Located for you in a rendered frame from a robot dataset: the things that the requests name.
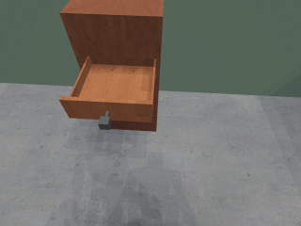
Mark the drawer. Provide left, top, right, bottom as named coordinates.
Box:
left=58, top=56, right=156, bottom=122

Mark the cabinet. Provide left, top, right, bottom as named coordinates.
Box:
left=59, top=0, right=164, bottom=132

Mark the handle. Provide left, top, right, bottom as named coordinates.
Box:
left=98, top=111, right=112, bottom=130

